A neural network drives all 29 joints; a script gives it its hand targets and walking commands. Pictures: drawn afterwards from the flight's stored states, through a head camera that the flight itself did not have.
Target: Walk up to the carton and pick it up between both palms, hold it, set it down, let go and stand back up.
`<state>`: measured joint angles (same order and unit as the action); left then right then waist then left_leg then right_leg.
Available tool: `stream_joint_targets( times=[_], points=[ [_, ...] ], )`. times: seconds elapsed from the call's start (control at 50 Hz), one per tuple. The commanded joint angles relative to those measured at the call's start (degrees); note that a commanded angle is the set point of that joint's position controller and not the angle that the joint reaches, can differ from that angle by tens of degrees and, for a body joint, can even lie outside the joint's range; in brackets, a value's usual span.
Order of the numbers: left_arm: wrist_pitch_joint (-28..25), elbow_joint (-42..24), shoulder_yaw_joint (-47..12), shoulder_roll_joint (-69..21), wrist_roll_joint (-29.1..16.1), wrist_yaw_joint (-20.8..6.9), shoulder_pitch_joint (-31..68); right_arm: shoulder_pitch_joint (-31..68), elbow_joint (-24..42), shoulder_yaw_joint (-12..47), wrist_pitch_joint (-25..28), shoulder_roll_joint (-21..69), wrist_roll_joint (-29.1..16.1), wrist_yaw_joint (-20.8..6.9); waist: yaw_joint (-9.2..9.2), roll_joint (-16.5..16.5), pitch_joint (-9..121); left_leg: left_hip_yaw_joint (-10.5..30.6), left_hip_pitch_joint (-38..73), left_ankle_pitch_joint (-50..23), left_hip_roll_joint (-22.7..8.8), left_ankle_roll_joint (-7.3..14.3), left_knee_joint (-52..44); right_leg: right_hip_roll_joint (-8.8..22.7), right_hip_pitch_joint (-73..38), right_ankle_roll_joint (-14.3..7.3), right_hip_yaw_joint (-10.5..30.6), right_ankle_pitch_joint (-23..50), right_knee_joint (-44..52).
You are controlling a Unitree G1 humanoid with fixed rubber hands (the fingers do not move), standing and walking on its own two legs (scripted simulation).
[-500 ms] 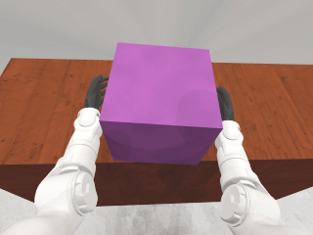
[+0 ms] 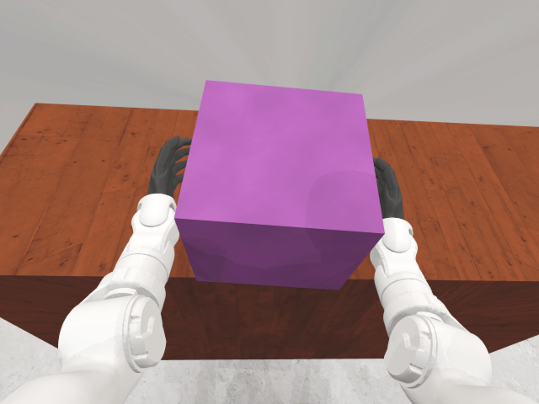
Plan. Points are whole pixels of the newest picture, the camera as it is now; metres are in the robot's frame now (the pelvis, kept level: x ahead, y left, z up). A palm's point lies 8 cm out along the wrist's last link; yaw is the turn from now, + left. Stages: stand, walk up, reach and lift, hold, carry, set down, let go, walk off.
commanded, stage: reach and lift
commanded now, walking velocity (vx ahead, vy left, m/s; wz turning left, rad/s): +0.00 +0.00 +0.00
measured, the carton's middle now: (276, 191) +0.45 +0.00 +0.03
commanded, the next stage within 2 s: none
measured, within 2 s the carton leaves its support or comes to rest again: neither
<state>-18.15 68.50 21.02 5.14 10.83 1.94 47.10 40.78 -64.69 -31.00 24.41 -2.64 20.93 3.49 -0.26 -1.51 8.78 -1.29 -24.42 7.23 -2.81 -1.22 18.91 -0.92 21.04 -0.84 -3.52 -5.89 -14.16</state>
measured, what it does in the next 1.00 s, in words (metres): stands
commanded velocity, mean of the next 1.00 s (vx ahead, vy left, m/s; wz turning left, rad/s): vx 0.00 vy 0.00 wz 0.00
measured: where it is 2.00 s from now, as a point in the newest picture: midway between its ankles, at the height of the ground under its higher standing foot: outside the picture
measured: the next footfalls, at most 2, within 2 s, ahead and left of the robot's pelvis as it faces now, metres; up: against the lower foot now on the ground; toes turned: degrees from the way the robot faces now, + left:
none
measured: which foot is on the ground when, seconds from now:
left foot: down 0.00-1.00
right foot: down 0.00-1.00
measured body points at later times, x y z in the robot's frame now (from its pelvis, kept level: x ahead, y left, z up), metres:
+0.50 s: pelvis -0.02 +0.00 +0.00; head +0.01 +0.02 +0.44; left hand +0.41 +0.18 +0.08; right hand +0.39 -0.18 +0.07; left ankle +0.01 +0.13 -0.75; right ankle +0.00 -0.11 -0.75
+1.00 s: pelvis -0.03 +0.00 +0.00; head -0.07 +0.03 +0.45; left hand +0.39 +0.19 +0.15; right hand +0.38 -0.17 +0.15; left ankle +0.01 +0.13 -0.75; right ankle +0.00 -0.11 -0.75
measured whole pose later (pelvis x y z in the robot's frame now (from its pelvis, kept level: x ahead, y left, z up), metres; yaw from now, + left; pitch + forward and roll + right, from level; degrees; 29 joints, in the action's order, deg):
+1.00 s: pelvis -0.03 +0.00 +0.00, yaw +1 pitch +2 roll -1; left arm 4.7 60.5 11.5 8.5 1.0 4.3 48.7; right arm 43.6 -58.2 -15.6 0.9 -5.5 -1.4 4.4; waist 1.1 -2.2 8.7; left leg -0.9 -14.8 7.0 -1.8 -0.6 19.6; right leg 0.0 12.1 -0.4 -3.7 -6.9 -16.8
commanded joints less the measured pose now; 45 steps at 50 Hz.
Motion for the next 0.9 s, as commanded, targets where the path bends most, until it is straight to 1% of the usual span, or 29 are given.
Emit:
stream_joint_targets(
  times=[0.0,0.04,0.1,0.12,0.14,0.16,0.18,0.2,0.22,0.26,0.3,0.36,0.42,0.5,0.54,0.58,0.6,0.62,0.66,0.68,0.7,0.72,0.74,0.76,0.8,0.82,0.84,0.86,0.88],
  points=[
    [-3.7,-6.1,-14.3,-33.6,2.8,-5.4,40.6,44.8,5.0,18.3,7.2,29.4,4.8,-7.3,0.02,2.7,37.9,-4.3,14.1,-18.2,1.8,-2.8,1.3,0.8,-17.4,0.9,-2.5,23.8,-5.0],
    [-3.9,-6.6,-16.9,-33.6,1.4,-5.6,42.0,47.3,5.0,19.1,7.4,28.8,2.9,-7.2,0.11,2.7,40.1,-4.0,13.5,-18.0,1.6,-3.3,2.1,0.4,-18.7,1.0,-2.2,23.4,-5.2],
    [-3.8,-7.5,-17.2,-34.1,-0.3,-5.5,44.2,48.3,4.7,19.3,6.9,29.1,3.5,-7.4,0.67,3.9,41.0,-4.1,13.8,-16.4,1.8,-3.1,1.6,0.5,-16.3,0.7,-2.0,22.4,-6.0],
    [-3.5,-5.3,-17.9,-34.1,-1.1,-5.6,43.5,48.1,3.9,19.9,6.5,29.4,2.6,-7.3,0.38,2.7,40.4,-3.9,14.4,-16.4,1.5,-3.1,1.9,0.6,-15.5,0.8,-2.0,21.5,-5.6],
    [-3.7,-5.8,-17.9,-34.5,-1.2,-5.9,43.6,47.7,3.7,20.4,6.1,30.0,2.0,-7.5,-0.10,3.2,40.0,-3.9,13.5,-16.1,1.9,-2.8,2.2,0.4,-15.8,0.8,-1.7,21.8,-6.0],
    [-3.8,-6.0,-18.1,-34.3,-2.0,-6.0,43.6,48.5,4.7,21.8,5.9,30.7,0.8,-7.4,0.74,2.7,40.8,-2.8,12.7,-15.5,2.2,-2.6,2.3,0.4,-17.3,1.1,-1.9,22.3,-6.3],
    [-3.4,-4.6,-18.1,-35.0,-1.5,-6.1,42.6,47.7,3.8,21.3,5.4,30.8,1.2,-7.3,0.06,3.4,40.6,-4.1,12.6,-16.7,2.6,-2.8,2.7,0.6,-17.3,1.0,-1.4,23.2,-6.3],
    [-3.5,-5.3,-18.3,-34.7,-2.2,-6.2,42.7,47.0,4.0,21.9,5.3,31.4,0.3,-7.4,0.51,3.7,40.0,-4.3,12.4,-18.6,2.9,-2.9,2.9,0.3,-17.7,0.9,-1.4,26.1,-6.5],
    [-3.1,-4.5,-19.1,-35.0,-3.2,-6.3,42.3,48.3,5.2,23.4,5.2,30.2,-1.5,-7.3,0.19,2.6,39.6,-3.3,12.8,-18.7,2.3,-3.0,2.7,0.7,-17.2,1.3,-1.2,25.8,-7.1],
    [-3.3,-6.5,-20.3,-35.4,-3.6,-6.0,43.7,49.3,6.2,25.0,5.1,30.7,-2.5,-7.1,0.97,2.5,42.1,-3.0,12.2,-19.6,3.1,-2.9,4.2,0.1,-18.4,1.4,-1.0,27.4,-7.5],
    [-3.1,-7.1,-21.2,-35.8,-5.1,-6.0,44.1,50.5,7.7,27.7,4.6,30.9,-4.3,-6.8,-0.15,2.8,42.8,-1.8,12.0,-18.4,3.1,-2.5,4.0,0.1,-17.8,1.1,-0.5,27.3,-8.3],
    [-2.9,-7.9,-22.4,-36.9,-4.9,-5.5,45.5,51.2,8.8,28.9,3.1,32.7,-6.2,-7.0,0.27,3.3,43.2,-2.0,11.6,-16.6,2.8,-2.4,3.7,0.3,-18.6,0.8,0.3,24.9,-7.7],
    [-2.4,-8.9,-25.0,-39.3,-7.5,-5.4,46.2,51.8,10.2,30.3,1.5,32.9,-7.8,-7.1,1.17,3.3,43.2,-1.3,15.0,-17.4,2.2,-3.1,4.3,0.0,-14.9,0.5,-0.5,20.7,-6.3],
    [-1.0,-10.5,-25.8,-39.4,-8.6,-5.0,46.9,51.9,12.5,33.8,-1.1,33.7,-11.8,-6.5,0.99,2.1,42.4,-0.8,16.6,-18.6,2.5,-2.7,4.3,-0.7,-15.2,0.7,0.4,22.4,-6.2],
    [-0.3,-13.3,-25.9,-38.7,-9.0,-4.7,49.2,52.2,13.7,34.7,-2.6,34.5,-13.1,-6.1,1.59,3.0,42.5,0.3,16.3,-19.6,2.9,-2.4,5.5,-0.8,-16.1,0.6,0.3,22.9,-6.3],
    [1.2,-13.1,-25.3,-39.9,-9.3,-4.7,48.1,52.0,15.2,34.7,-4.4,34.6,-14.2,-6.1,0.58,3.4,40.1,-0.1,16.9,-18.4,3.0,-2.7,4.2,-0.9,-15.2,0.9,0.5,20.6,-5.6],
    [2.1,-13.0,-25.0,-39.1,-9.1,-4.9,48.2,52.0,14.6,34.3,-5.4,34.6,-14.8,-6.0,1.06,2.9,37.8,0.4,16.7,-16.1,3.2,-2.6,3.2,-1.2,-14.3,0.6,0.5,17.2,-4.9],
    [2.9,-14.8,-25.2,-39.4,-9.3,-4.7,48.3,53.4,16.3,34.6,-6.4,33.9,-15.5,-5.7,1.02,2.2,38.2,0.0,18.4,-16.3,2.8,-2.2,3.6,-0.5,-15.1,1.2,0.6,18.4,-5.2],
    [4.5,-15.6,-25.7,-39.9,-10.1,-4.7,49.5,53.2,15.8,34.3,-8.7,34.6,-17.3,-5.5,2.47,2.9,36.1,0.8,19.5,-14.8,2.8,-2.2,3.1,-0.7,-14.1,0.6,1.0,14.4,-3.8],
    [5.7,-14.6,-25.4,-39.9,-10.2,-4.8,48.8,52.9,15.9,35.0,-9.8,35.1,-17.4,-5.6,0.69,2.5,34.2,0.5,19.5,-14.5,3.1,-1.8,2.9,-1.2,-14.2,0.8,1.1,14.0,-4.0],
    [7.0,-13.5,-24.9,-39.0,-10.3,-4.9,47.6,53.1,16.3,34.7,-11.1,34.0,-18.2,-5.5,0.68,2.7,31.9,0.4,19.3,-12.4,3.1,-1.7,2.4,-0.3,-15.1,1.0,1.4,12.2,-3.3],
    [8.4,-13.7,-24.0,-39.9,-9.3,-5.2,47.1,53.9,17.4,35.2,-11.9,33.9,-18.7,-5.8,0.43,2.7,31.9,0.8,19.4,-12.0,3.1,-1.7,2.1,-0.9,-14.8,1.0,1.5,12.1,-3.3],
    [9.4,-13.8,-22.8,-38.7,-9.6,-5.2,47.7,54.8,17.9,34.4,-12.9,32.9,-19.9,-5.6,1.59,1.7,29.8,0.5,18.4,-11.4,3.2,-1.4,1.9,-0.4,-16.0,1.1,1.7,11.1,-2.7],
    [10.4,-16.1,-23.5,-39.8,-10.1,-5.4,47.8,55.5,18.5,34.7,-13.9,33.7,-20.5,-5.6,0.99,1.9,28.9,0.5,19.2,-10.7,3.2,-1.1,1.7,-0.2,-17.0,1.4,1.9,11.5,-3.0],
    [13.0,-18.6,-24.0,-39.9,-10.2,-5.6,47.8,56.0,21.5,34.3,-15.4,34.1,-20.6,-5.5,1.47,1.5,28.8,0.7,18.8,-8.8,3.9,-0.8,0.5,-0.1,-17.8,1.4,2.0,9.7,-2.3],
    [14.3,-19.0,-24.8,-39.3,-10.4,-5.2,46.9,56.2,21.1,34.5,-16.3,34.2,-22.1,-5.3,1.16,2.5,28.3,0.4,20.3,-10.8,4.0,-1.3,0.4,0.0,-18.4,1.5,1.9,10.1,-2.2],
    [15.6,-21.0,-24.8,-40.0,-10.9,-5.2,46.2,57.2,24.4,34.7,-16.8,33.4,-22.4,-5.4,1.42,2.2,28.9,0.3,20.9,-12.1,3.8,-1.2,1.1,-0.2,-18.3,1.2,1.7,10.3,-2.2],
    [17.2,-21.3,-24.1,-40.0,-10.1,-5.1,46.2,56.4,21.9,33.5,-18.0,32.0,-22.8,-5.5,1.42,3.2,27.7,0.6,22.1,-9.9,3.8,-1.6,0.3,-0.2,-16.5,1.1,1.4,7.2,-1.3],
    [18.4,-23.2,-23.8,-39.7,-10.7,-5.0,47.6,57.3,23.1,32.5,-18.7,31.4,-22.2,-5.9,1.67,2.7,27.1,0.3,23.6,-10.0,3.5,-1.3,0.4,-0.5,-15.2,0.8,1.3,6.2,-1.6]
  ],
)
